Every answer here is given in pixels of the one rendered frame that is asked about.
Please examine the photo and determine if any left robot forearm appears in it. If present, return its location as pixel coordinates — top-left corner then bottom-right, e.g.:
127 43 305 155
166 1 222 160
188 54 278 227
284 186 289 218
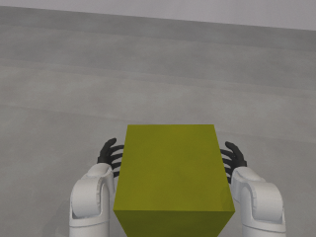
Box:
69 163 115 237

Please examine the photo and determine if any carton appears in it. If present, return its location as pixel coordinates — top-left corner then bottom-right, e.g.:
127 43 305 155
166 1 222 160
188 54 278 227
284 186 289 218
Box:
113 124 236 237

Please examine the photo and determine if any right robot forearm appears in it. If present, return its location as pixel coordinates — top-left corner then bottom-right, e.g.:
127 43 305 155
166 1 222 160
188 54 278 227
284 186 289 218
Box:
231 166 286 237

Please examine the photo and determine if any right robot hand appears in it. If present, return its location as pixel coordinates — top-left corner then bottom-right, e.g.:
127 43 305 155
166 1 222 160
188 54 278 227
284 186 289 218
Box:
220 141 247 185

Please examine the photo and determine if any left robot hand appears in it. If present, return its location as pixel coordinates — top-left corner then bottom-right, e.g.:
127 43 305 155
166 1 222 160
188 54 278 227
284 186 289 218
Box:
97 138 124 178

